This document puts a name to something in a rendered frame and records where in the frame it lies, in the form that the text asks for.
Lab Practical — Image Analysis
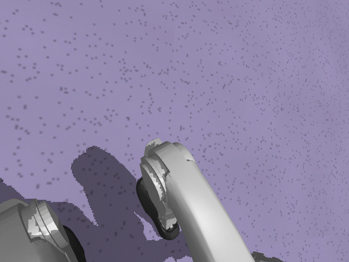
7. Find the right robot foot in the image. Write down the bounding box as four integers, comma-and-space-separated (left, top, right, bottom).
136, 177, 179, 240

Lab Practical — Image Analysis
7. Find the left robot foot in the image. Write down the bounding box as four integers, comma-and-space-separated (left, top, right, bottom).
63, 225, 86, 262

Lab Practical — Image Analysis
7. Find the right robot hand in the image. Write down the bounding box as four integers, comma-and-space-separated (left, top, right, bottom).
251, 251, 283, 262

